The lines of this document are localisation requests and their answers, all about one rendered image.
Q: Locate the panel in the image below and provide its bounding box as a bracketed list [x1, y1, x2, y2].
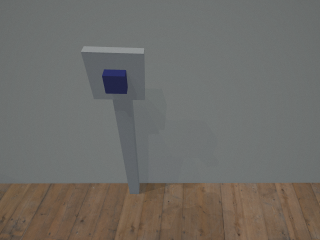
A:
[81, 46, 145, 194]

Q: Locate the button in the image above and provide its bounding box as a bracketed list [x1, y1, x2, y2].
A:
[102, 69, 128, 94]

